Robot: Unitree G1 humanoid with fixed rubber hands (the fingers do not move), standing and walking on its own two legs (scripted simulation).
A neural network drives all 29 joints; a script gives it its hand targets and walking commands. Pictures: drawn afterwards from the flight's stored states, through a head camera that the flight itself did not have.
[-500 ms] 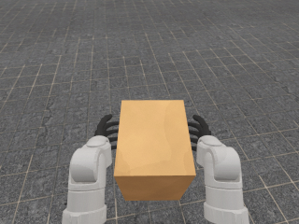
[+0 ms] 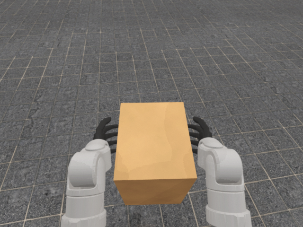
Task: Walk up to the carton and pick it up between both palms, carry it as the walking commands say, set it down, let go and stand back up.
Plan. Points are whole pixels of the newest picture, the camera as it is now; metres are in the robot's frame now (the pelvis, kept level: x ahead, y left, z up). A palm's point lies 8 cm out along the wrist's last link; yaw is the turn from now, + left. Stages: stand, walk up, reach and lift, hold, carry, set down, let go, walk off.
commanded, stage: carry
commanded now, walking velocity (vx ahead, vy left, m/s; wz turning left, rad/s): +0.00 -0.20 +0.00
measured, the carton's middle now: (152, 156) +0.30 +0.01 +0.02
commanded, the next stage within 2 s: none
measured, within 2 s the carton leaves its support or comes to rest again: neither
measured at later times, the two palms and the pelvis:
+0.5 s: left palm (144, 170) +0.23 +0.03 +0.09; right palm (254, 165) +0.25 -0.22 +0.09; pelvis -0.04 -0.11 +0.00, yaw +2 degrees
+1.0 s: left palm (149, 172) +0.23 +0.02 +0.09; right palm (260, 170) +0.24 -0.23 +0.09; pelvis -0.05 -0.11 +0.00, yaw +3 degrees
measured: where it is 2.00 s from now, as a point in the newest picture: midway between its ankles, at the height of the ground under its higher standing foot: outside the picture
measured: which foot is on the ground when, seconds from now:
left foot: down 0.00-0.06, up 0.08-0.32, down 0.34-1.00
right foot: up 0.00-0.02, down 0.04-1.00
